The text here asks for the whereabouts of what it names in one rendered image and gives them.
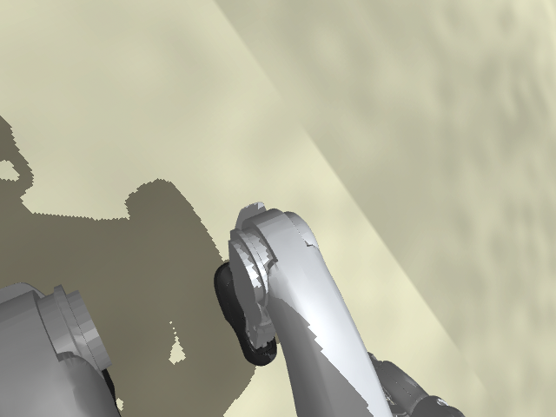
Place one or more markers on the left robot foot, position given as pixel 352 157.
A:
pixel 110 385

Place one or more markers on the right robot foot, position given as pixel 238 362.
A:
pixel 233 313

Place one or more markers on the right robot arm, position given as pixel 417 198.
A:
pixel 434 406

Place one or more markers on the right robot hand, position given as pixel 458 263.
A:
pixel 403 393

